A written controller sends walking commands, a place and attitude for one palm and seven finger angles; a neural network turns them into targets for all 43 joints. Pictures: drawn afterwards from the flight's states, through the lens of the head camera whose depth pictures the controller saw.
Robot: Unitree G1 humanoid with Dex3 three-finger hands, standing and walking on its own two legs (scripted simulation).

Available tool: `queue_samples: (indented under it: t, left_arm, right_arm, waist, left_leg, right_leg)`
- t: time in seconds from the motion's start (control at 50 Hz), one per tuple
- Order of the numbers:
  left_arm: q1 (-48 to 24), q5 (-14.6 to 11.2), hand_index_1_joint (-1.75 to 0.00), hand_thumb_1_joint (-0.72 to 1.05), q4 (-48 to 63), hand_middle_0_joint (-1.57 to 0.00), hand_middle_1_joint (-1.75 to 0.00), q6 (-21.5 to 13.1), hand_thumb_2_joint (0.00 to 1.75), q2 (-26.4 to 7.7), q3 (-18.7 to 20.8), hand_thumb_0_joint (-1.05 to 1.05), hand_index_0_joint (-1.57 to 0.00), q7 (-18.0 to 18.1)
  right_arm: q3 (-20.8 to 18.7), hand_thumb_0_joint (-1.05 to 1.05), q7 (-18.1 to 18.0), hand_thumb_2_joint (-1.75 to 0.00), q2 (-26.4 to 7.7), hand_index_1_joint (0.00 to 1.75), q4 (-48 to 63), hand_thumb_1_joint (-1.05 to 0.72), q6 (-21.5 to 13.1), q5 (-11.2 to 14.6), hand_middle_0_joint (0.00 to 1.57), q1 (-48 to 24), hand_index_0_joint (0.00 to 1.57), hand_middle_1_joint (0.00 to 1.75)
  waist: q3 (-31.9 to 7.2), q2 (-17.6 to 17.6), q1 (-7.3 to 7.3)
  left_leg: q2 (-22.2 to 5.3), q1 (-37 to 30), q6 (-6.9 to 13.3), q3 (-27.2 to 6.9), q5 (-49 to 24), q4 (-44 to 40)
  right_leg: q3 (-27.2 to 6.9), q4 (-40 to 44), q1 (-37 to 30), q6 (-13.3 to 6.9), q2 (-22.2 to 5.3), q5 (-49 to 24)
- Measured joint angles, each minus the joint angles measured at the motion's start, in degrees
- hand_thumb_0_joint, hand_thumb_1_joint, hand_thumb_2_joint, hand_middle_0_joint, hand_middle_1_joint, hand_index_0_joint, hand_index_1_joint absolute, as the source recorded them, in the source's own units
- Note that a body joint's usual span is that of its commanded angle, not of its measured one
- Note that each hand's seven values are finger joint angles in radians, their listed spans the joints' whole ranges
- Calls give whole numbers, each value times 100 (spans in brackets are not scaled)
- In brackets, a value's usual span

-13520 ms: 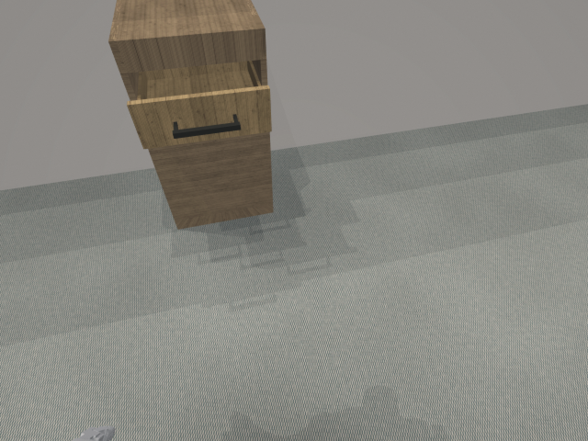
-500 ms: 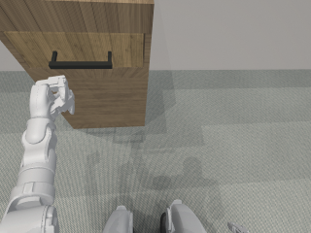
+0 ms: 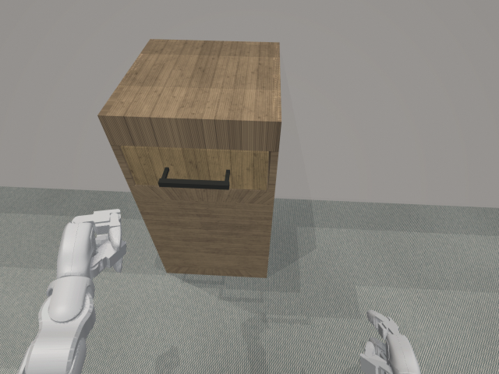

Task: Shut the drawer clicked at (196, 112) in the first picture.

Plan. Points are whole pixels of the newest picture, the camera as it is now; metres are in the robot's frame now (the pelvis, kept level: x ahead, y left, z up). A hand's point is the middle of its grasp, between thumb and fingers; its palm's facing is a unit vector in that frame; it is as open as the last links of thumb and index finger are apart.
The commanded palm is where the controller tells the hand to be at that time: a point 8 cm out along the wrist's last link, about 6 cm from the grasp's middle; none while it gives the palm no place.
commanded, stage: draw the hand back to the body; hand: left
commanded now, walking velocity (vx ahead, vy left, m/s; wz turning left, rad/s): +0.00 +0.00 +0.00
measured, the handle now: (195, 178) +0.61 +0.19 -0.11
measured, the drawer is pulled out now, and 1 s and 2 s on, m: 0.00 0.00 0.00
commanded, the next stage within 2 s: step back with the hand held close in 0.56 s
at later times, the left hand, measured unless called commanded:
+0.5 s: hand (34, 289) +0.17 +0.24 +0.18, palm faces +0.43 -0.81 -0.39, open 3.2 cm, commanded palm +0.12 +0.27 +0.19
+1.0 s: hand (44, 292) +0.17 +0.24 +0.16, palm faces +0.31 -0.82 -0.49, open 3.2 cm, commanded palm +0.11 +0.28 +0.19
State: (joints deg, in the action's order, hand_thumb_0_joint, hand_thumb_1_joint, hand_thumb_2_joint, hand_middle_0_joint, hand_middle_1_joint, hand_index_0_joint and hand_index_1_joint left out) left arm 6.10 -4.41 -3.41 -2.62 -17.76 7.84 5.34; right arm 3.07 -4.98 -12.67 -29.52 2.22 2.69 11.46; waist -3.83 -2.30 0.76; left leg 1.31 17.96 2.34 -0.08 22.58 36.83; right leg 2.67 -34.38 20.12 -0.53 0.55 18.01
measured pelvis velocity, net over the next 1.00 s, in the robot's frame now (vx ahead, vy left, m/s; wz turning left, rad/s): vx -0.03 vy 0.00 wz -0.01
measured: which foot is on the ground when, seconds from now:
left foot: down 0.00-1.00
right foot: down 0.00-1.00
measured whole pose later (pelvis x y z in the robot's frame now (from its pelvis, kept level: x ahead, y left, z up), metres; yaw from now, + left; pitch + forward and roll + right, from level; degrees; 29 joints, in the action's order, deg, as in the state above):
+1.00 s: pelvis -0.03 +0.00 +0.02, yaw -1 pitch +1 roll -1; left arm 35.4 -3.1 27.7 -11.5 -21.1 20.1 6.2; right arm -1.4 -3.7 -14.1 -33.0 -0.2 0.5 11.5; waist 0.3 -2.8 -0.7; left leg 1.6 12.4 2.3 0.6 14.7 25.7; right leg 1.9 -23.1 14.6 -0.3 0.4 9.9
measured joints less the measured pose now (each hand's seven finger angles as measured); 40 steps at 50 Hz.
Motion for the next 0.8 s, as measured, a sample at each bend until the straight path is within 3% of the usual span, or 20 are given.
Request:
queue_samples:
  t: [0.22, 0.42, 0.52, 0.7, 0.8]
  left_arm:
    - [1368, -21, -160, 90, 1747, -140, -159, 62, 90, -18, 295, 1, -140, -46]
    - [2420, -24, -160, 90, 3072, -140, -159, -156, 90, -217, 882, 1, -140, -3]
    - [2418, 0, -160, 90, 3009, -140, -160, -272, 90, -119, 930, 1, -140, 27]
    - [2322, 38, -160, 89, 2842, -140, -159, -250, 90, -33, 777, 1, -140, 46]
    - [2495, 111, -160, 89, 2868, -141, -159, -651, 90, -68, 1117, 1, -140, 43]
  right_arm:
    - [67, 1, 124, -90, 53, 30, -225, -91, -409, -151, 20, -46, 21, 30]
    - [-52, 1, 153, -90, -3, 30, -427, -91, -725, -196, 20, 95, 21, 30]
    - [-95, 1, 111, -90, -20, 30, -495, -91, -789, -186, 20, 87, 20, 30]
    - [-94, 2, 62, -90, 17, 30, -581, -91, -958, -222, 20, 120, 20, 30]
    - [-142, 1, 160, -90, -24, 30, -451, -91, -699, -266, 20, 43, 21, 30]
  waist:
    - [219, -124, 192]
    - [248, -224, 338]
    - [321, -256, 366]
    - [397, -193, 309]
    - [300, -208, 73]
  left_leg:
    - [2, -1043, -25, -28, -382, -919]
    - [-45, -1273, -67, -52, -437, -1022]
    - [-50, -1280, -81, -74, -464, -993]
    - [-101, -1331, -124, -41, -515, -1023]
    - [-163, -991, -120, -39, -548, -967]
  right_leg:
    - [9, 874, -1034, -12, 12, -344]
    - [34, 1027, -1289, -52, 60, -420]
    - [58, 999, -1304, -69, 64, -438]
    - [29, 1025, -1337, -118, 115, -502]
    - [27, 1217, -1105, -119, 180, -673]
